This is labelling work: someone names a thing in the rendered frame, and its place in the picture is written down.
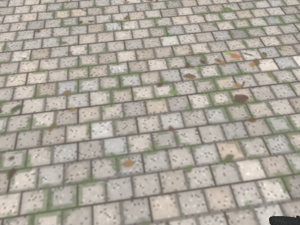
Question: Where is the robot right hand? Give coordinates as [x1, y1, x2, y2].
[269, 216, 300, 225]

